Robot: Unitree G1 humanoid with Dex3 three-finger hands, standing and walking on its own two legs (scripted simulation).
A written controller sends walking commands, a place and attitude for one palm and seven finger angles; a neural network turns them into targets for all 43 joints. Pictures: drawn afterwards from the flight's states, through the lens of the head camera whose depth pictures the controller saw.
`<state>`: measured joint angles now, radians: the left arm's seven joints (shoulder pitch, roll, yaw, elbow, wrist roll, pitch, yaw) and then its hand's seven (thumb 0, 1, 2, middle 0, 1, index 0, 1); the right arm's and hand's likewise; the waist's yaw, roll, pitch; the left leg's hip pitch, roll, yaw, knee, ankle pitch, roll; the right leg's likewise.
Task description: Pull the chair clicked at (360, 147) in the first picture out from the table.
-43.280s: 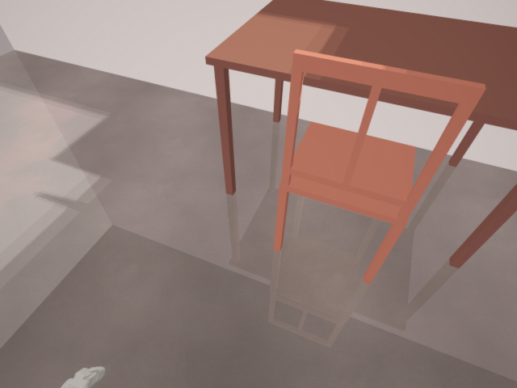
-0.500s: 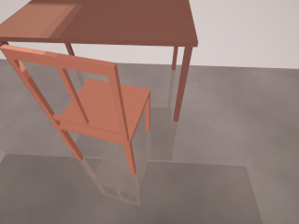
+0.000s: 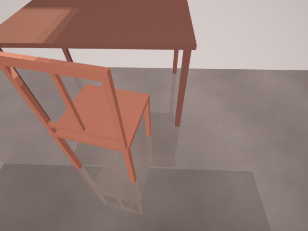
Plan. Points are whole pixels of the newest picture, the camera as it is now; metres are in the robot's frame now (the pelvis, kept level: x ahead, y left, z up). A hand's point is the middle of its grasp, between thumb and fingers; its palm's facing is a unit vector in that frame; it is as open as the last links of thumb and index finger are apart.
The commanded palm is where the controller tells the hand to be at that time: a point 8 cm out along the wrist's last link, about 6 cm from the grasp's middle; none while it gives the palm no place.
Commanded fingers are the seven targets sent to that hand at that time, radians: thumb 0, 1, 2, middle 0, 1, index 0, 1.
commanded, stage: look to check the result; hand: left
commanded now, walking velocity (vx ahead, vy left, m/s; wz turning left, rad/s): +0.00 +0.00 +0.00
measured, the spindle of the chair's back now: (70, 105) +0.58 +0.38 -0.08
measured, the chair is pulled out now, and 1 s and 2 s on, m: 0.21 0.21 0.21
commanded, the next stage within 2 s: take the last steps up to it in 0.76 s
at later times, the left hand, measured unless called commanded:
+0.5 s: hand out of the picture -0.01 +0.16 -0.17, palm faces +0.03 -0.98 -0.18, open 7.4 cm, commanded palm none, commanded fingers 0.00 0.90 0.90 -0.20 -0.30 -0.20 -0.30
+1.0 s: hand out of the picture -0.01 +0.17 -0.17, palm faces +0.03 -0.98 -0.18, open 7.4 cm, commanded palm none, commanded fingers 0.00 0.90 0.90 -0.20 -0.30 -0.20 -0.30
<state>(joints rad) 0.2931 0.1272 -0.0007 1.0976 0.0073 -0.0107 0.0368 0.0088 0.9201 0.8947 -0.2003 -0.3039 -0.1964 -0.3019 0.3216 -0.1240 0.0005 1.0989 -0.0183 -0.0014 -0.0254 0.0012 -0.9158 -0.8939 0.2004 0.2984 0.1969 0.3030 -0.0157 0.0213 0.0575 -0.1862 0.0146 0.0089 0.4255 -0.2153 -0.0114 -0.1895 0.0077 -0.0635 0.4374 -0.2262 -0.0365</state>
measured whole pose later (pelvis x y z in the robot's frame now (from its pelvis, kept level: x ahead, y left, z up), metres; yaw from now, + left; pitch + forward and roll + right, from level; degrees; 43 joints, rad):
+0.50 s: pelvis +0.00 +0.00 +0.00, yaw +0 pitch -2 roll +0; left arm 0.31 0.12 0.00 1.10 0.01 -0.01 0.04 0.00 0.91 0.89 -0.20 -0.30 -0.20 -0.30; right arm 0.32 -0.11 0.00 1.10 -0.02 0.00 -0.03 0.00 -0.91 -0.89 0.20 0.30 0.20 0.30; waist -0.01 0.01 0.06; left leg -0.18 0.02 0.01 0.42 -0.22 -0.02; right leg -0.17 0.02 -0.06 0.42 -0.22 -0.04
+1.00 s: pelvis +0.00 +0.01 +0.00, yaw +0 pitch -2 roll +0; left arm 0.31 0.12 0.01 1.10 0.01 -0.01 0.04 0.00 0.91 0.89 -0.20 -0.30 -0.20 -0.30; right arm 0.34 -0.11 0.00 1.10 -0.02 0.00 -0.03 0.00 -0.91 -0.89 0.20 0.30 0.20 0.30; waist -0.02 0.01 0.06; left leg -0.18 0.01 0.02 0.43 -0.22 0.00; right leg -0.18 0.00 -0.06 0.43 -0.22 -0.03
